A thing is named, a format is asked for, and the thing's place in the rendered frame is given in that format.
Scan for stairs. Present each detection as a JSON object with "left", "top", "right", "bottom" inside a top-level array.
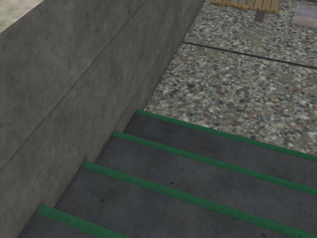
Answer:
[{"left": 18, "top": 109, "right": 317, "bottom": 238}]

